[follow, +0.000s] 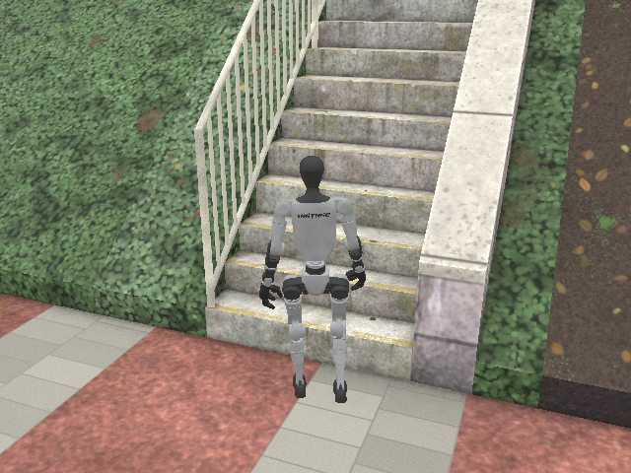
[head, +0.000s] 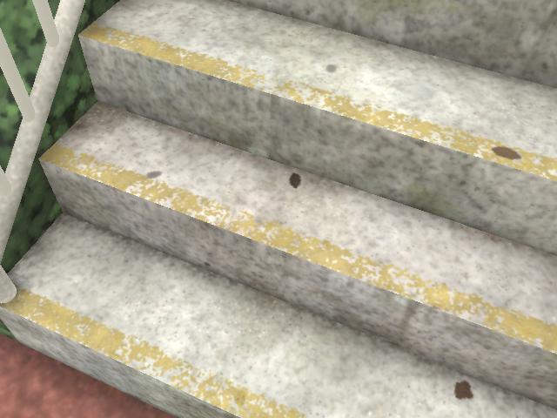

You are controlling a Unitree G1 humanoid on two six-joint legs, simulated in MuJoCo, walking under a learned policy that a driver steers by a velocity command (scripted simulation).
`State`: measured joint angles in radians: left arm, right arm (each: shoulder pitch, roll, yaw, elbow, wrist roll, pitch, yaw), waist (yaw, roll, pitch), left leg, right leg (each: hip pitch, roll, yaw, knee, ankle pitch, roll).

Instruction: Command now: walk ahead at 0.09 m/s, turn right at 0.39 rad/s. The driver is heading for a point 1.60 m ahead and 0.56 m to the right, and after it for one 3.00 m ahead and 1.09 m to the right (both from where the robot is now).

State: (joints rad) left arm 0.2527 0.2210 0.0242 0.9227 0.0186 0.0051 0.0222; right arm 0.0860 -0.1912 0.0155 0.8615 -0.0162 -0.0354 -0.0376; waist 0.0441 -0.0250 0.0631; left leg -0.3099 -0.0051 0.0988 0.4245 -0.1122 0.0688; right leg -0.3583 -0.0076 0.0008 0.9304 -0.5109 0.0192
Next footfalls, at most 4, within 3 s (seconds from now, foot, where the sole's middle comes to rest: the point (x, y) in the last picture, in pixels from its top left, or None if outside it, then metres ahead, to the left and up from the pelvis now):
0.22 right None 0.00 -0.11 -0.78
0.72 left None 0.03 0.10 -0.78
1.08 right None -0.10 -0.12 -0.78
2.86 right None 0.08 -0.22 -0.78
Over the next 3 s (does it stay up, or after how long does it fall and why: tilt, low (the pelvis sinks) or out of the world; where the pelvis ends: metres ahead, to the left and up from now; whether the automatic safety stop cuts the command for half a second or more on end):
stays up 0.07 -0.10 0.00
